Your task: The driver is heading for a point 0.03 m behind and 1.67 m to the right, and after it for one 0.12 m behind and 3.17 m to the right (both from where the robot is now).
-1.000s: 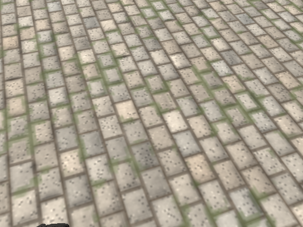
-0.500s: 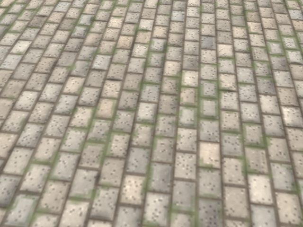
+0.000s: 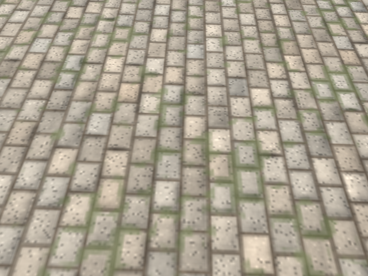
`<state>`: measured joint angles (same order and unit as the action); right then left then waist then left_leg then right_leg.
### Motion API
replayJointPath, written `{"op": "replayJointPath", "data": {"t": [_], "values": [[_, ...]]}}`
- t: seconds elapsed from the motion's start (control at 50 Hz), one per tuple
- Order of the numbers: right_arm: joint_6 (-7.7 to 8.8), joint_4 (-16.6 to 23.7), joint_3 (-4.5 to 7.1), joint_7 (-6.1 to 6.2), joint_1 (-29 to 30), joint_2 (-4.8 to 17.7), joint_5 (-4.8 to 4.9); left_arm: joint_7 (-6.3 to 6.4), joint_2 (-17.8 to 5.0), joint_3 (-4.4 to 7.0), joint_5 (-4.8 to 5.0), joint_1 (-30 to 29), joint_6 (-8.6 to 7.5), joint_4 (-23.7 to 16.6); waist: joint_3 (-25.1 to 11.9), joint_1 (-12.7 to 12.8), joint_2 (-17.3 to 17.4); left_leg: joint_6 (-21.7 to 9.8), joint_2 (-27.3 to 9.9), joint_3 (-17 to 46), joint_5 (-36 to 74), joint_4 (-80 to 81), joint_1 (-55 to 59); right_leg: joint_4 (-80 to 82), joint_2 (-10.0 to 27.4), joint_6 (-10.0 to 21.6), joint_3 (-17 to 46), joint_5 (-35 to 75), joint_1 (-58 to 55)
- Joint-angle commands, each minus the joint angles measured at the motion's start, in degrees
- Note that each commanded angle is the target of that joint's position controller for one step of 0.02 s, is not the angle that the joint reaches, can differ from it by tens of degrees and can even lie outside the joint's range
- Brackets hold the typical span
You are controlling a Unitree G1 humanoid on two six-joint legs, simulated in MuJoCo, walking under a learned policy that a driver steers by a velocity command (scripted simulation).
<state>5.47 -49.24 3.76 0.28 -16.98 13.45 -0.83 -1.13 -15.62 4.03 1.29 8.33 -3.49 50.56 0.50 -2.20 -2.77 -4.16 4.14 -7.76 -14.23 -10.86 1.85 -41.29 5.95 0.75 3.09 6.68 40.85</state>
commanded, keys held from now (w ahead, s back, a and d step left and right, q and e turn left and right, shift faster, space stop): w+e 0.04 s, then e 0.78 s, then w+e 0.18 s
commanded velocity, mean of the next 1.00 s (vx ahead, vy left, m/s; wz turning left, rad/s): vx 0.17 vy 0.00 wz -0.54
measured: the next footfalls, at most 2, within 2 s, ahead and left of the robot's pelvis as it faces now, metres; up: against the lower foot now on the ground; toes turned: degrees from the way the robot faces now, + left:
right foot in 0.16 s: +0.28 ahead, -0.12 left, +0.00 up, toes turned -8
left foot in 0.62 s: +0.39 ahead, +0.08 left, +0.00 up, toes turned -28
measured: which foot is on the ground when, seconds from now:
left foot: down 0.00-0.18, up 0.20-0.60, down 0.62-1.00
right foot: up 0.00-0.14, down 0.16-0.62, up 0.64-1.00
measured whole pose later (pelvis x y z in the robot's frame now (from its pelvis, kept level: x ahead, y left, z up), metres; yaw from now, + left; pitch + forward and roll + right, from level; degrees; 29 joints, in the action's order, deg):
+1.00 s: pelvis +0.28 -0.03 -0.01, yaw -36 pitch +3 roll +0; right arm 0.2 -40.4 4.7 1.4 -11.7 16.8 1.0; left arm -1.4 -16.6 4.4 1.3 10.7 3.2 36.2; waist -0.1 -1.6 0.2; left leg 1.7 -5.9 -6.1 -14.9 -27.8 -15.2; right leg -38.4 1.3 0.1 -2.7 -20.5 20.3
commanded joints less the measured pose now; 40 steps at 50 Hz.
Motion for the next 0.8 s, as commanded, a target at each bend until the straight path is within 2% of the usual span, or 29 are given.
{"op": "replayJointPath", "data": {"t": [0.02,0.04,0.08,0.12,0.14,0.16,0.18,0.2,0.22,0.24,0.26,0.28,0.32,0.34,0.38,0.42,0.46,0.52,0.56,0.6,0.62,0.64,0.66,0.68,0.7,0.72,0.74,0.78,0.8], "values": [[0.19,1.3,2.12,0.72,-1.6,8.9,0.43,-1.07,-1.8,-0.36,-0.09,-8.2,-0.96,-6.0,4.8,-2.2,4.9,-3.9,-16.8,1.0,24.1,3.7,-0.2,5.3,-1.1,1.1,-2.4,1.8,1.0],[-0.30,0.8,2.20,0.82,-2.3,9.1,0.59,-1.52,-1.7,-0.51,-0.13,-9.3,-1.00,-6.8,5.0,-2.6,4.9,-3.9,-17.7,0.4,26.8,2.3,2.6,6.3,-1.4,1.5,-3.2,-0.2,2.2],[-1.74,1.2,2.32,1.51,-0.8,9.9,0.67,-2.55,-2.1,-0.38,-0.65,-9.8,-1.18,-8.4,4.9,-1.4,5.7,-3.1,-18.1,-1.5,43.2,-3.9,5.1,8.3,-3.8,2.5,-6.7,-5.5,0.7],[-3.02,2.1,2.64,2.64,0.3,11.7,0.93,-3.21,-4.3,0.66,-0.82,-4.6,-1.20,-8.4,-0.2,1.7,9.2,-1.4,-17.9,-2.3,63.5,-14.1,6.2,7.4,-8.1,4.0,-10.4,-10.9,-7.6],[-3.48,2.6,2.73,2.97,1.3,12.4,0.90,-3.14,-6.8,1.82,-0.62,2.1,-1.17,-7.2,-4.0,5.1,9.8,-0.3,-17.1,-2.3,65.7,-22.8,4.4,8.3,-9.8,5.2,-10.3,-11.0,-15.8],[-3.36,3.4,2.61,3.07,3.1,12.7,1.37,-2.32,-10.0,3.26,-0.81,9.6,-1.22,-5.9,-7.5,9.7,7.8,2.1,-14.4,-3.2,58.3,-35.4,-1.6,14.7,-10.1,7.4,-7.9,-2.3,-27.9],[-2.37,4.8,1.24,2.47,1.0,8.5,-0.54,-0.79,-14.5,4.03,-1.33,13.4,-0.74,-5.7,-14.0,8.5,-3.4,5.6,-9.1,-2.8,18.4,-54.6,-17.2,11.0,1.6,11.9,7.3,20.1,-45.6],[-0.85,6.3,-0.65,1.15,-6.5,3.7,-0.70,-0.69,-17.5,4.00,-2.37,10.5,-0.87,-8.1,-25.5,3.0,-12.0,8.9,2.4,7.5,-26.4,-75.5,-37.4,11.8,17.5,27.1,37.1,35.0,-64.8],[0.21,5.6,0.59,0.20,-2.2,9.9,0.83,-0.64,-13.9,3.45,-2.16,10.9,-0.04,-9.3,-29.4,7.8,-1.2,7.4,-1.6,16.6,-22.7,-77.2,-38.5,14.3,14.6,24.8,31.8,30.1,-62.9],[0.34,7.7,0.77,0.12,2.9,10.5,2.33,-0.50,-11.1,2.73,-1.20,6.6,0.21,-10.4,-21.1,7.2,0.1,6.2,-4.2,15.5,-18.7,-73.1,-41.1,15.5,11.9,21.9,23.7,24.2,-55.6],[-0.09,7.6,0.81,0.82,4.7,9.9,1.64,-0.39,-9.3,2.30,-0.15,3.3,0.51,-10.7,-12.4,4.9,5.8,6.4,-6.3,13.6,-15.7,-67.7,-41.4,18.1,8.6,19.1,18.8,19.2,-44.8],[-1.11,7.6,1.33,1.58,5.1,10.6,0.76,0.01,-7.9,1.85,-0.01,1.3,0.87,-11.2,-8.5,3.3,5.5,6.8,-7.5,13.1,-13.7,-63.8,-39.2,20.1,7.0,18.0,16.5,15.6,-36.6],[-3.01,8.1,1.47,2.03,2.8,9.5,0.47,0.18,-8.4,2.00,-1.40,-0.2,1.35,-12.2,-5.9,0.5,1.8,7.5,-7.6,12.5,-11.9,-58.6,-33.0,22.8,4.3,17.5,14.3,13.7,-25.8],[-3.39,8.0,1.17,2.29,1.7,8.3,0.37,0.32,-9.2,2.28,-1.60,-0.6,1.40,-12.5,-6.1,-0.1,0.6,8.1,-7.2,11.8,-10.9,-55.2,-31.8,22.8,3.3,17.3,12.6,15.9,-23.7],[-3.71,8.5,0.91,2.86,2.0,7.6,0.03,0.92,-10.5,2.76,-1.42,-0.2,1.75,-12.9,-8.1,0.0,-0.6,9.3,-6.3,11.5,-7.7,-49.0,-31.7,21.5,2.3,16.4,11.6,18.5,-23.5],[-4.04,9.0,0.83,3.02,3.4,7.8,-0.01,1.71,-11.0,2.97,-0.78,-0.4,2.75,-13.5,-10.5,0.6,-1.5,10.1,-5.9,12.1,-3.1,-44.5,-31.2,20.4,1.4,14.8,12.0,12.8,-24.2],[-4.35,9.9,0.82,2.85,5.9,7.9,0.31,2.40,-10.8,2.92,-0.44,-0.9,3.89,-14.2,-10.4,1.5,-2.7,10.4,-5.1,12.6,0.0,-40.2,-30.5,20.4,0.3,12.9,13.4,1.8,-23.6],[-4.05,11.3,0.84,2.29,9.1,8.1,0.63,2.84,-10.6,2.84,-0.63,-0.9,4.94,-14.9,-8.5,2.7,-5.0,10.1,-3.8,13.3,0.1,-33.4,-29.4,19.9,-0.4,11.6,17.5,-9.6,-23.6],[-3.24,11.7,1.07,1.77,9.2,8.6,0.80,2.75,-10.4,2.77,-0.68,-0.6,5.22,-15.4,-8.1,2.9,-6.4,9.3,-2.9,13.5,-1.6,-28.2,-27.8,17.4,0.0,11.2,20.6,-7.5,-25.8],[-2.26,11.2,1.52,1.22,6.2,8.9,0.97,2.78,-9.6,2.41,-0.17,-1.8,5.50,-16.2,-8.2,0.6,-6.9,7.7,-2.6,12.9,3.3,-16.6,-21.8,13.6,-1.1,9.1,22.4,-4.6,-26.8],[-1.89,10.8,2.08,1.16,4.4,10.5,0.70,2.93,-8.1,1.97,-0.11,-1.2,5.63,-16.6,-8.1,0.2,-5.7,6.1,-6.3,14.6,9.8,-10.9,-15.9,10.4,-3.4,6.6,21.5,-9.4,-24.1],[-2.16,11.7,2.96,1.63,4.5,14.8,-0.34,2.84,-4.5,1.01,-1.02,2.2,5.62,-16.8,-9.8,2.7,5.8,1.1,-19.5,25.3,20.7,-10.1,-8.8,-1.6,-8.9,3.1,13.9,-27.9,-17.7],[-2.93,11.1,3.55,1.50,4.3,17.0,-2.49,2.64,-6.1,1.46,-0.81,2.7,4.95,-19.1,-7.7,4.4,22.0,-9.8,-28.4,39.6,33.1,-8.4,-7.2,-12.2,-15.5,0.0,5.0,-45.6,-5.4],[-2.99,12.4,3.00,1.49,5.1,14.0,-1.99,2.33,-11.0,2.83,-1.22,4.2,4.36,-17.8,-8.6,3.4,17.5,-12.9,-29.7,39.6,33.2,-8.9,-6.9,-24.0,-11.3,-2.0,5.8,-44.7,-3.3],[-3.17,13.1,2.30,1.71,6.5,11.1,-1.35,2.26,-12.6,3.65,-0.38,4.0,4.72,-16.3,-7.6,3.0,12.2,-10.3,-25.8,31.6,31.4,-10.5,-7.9,-28.3,-10.2,-3.0,5.3,-40.4,-3.2],[-3.56,13.5,2.00,1.85,8.2,9.9,-0.60,2.58,-11.4,3.69,-0.14,4.4,5.61,-15.2,-6.4,3.6,9.4,-7.4,-21.8,25.8,28.7,-11.4,-8.6,-30.0,-9.3,-4.2,4.3,-37.2,-3.1],[-3.89,13.6,1.83,2.08,9.1,9.5,0.18,2.70,-10.3,3.42,-0.17,3.9,6.31,-15.5,-5.2,3.3,9.6,-6.5,-20.4,22.8,27.6,-11.3,-9.2,-30.9,-8.6,-5.2,3.7,-34.5,-2.3],[-4.66,13.5,1.96,2.52,8.8,10.0,-0.13,2.31,-7.2,2.52,0.26,2.3,6.86,-16.6,-3.9,2.6,11.2,-6.0,-17.6,17.0,26.3,-9.8,-10.7,-26.9,-8.0,-6.1,0.2,-30.9,-3.9],[-4.99,13.4,2.20,2.73,8.0,10.3,-0.30,2.22,-6.3,2.23,0.39,0.8,6.84,-17.5,-4.1,1.7,12.4,-6.5,-17.8,15.9,26.0,-9.5,-9.4,-23.8,-7.6,-6.4,-0.9,-30.3,-4.0]]}}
